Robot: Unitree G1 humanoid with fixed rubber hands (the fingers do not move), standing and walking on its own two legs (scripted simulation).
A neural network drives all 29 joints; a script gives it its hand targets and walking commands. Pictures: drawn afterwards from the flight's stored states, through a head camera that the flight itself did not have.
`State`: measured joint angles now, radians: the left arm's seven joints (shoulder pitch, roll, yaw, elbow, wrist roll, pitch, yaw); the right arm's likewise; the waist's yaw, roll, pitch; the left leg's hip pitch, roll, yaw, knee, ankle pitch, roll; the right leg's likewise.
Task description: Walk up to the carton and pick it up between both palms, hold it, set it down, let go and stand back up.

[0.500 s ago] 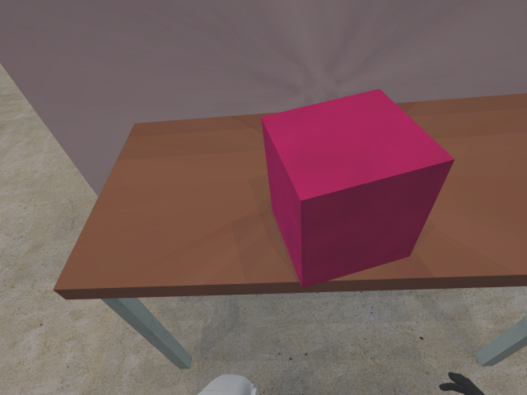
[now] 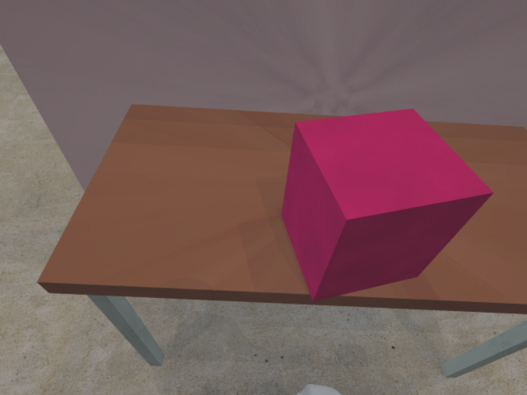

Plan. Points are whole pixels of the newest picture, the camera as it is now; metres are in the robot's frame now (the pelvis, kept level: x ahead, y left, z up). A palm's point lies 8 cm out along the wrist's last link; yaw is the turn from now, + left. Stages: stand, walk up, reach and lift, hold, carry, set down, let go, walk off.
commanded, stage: walk up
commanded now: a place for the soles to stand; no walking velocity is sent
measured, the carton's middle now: (362, 206) +0.40 -0.15 +0.06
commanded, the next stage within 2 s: none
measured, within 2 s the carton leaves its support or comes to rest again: neither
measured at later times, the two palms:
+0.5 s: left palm (49, 372) +0.17 +0.35 -0.10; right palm (446, 367) +0.19 -0.30 -0.09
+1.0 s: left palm (57, 373) +0.17 +0.33 -0.08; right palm (452, 366) +0.19 -0.31 -0.09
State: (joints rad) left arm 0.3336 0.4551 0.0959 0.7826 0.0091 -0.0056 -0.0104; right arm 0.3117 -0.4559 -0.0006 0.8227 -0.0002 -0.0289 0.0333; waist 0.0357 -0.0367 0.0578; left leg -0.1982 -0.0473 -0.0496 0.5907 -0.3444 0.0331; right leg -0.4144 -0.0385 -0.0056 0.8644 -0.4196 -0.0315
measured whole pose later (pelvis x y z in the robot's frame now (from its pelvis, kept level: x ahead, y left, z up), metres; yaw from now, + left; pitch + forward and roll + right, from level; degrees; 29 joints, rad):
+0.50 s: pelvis +0.10 +0.02 -0.01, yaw +0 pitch +0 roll -1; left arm 0.27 0.42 0.09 0.78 0.01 -0.03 0.01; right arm 0.27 -0.43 0.00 0.80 0.00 -0.03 0.01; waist 0.03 0.00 0.06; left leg -0.30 -0.02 -0.05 0.70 -0.39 0.03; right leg -0.26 -0.03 -0.02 0.74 -0.50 0.01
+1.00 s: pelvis +0.07 +0.00 -0.01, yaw -1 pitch -3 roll +0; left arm 0.21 0.41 0.09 0.78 0.01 -0.03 0.01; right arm 0.18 -0.43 0.00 0.81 0.00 -0.02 0.00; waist 0.04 0.01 0.07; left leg -0.30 -0.01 -0.04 0.70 -0.34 0.01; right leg -0.25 -0.03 -0.02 0.69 -0.39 0.02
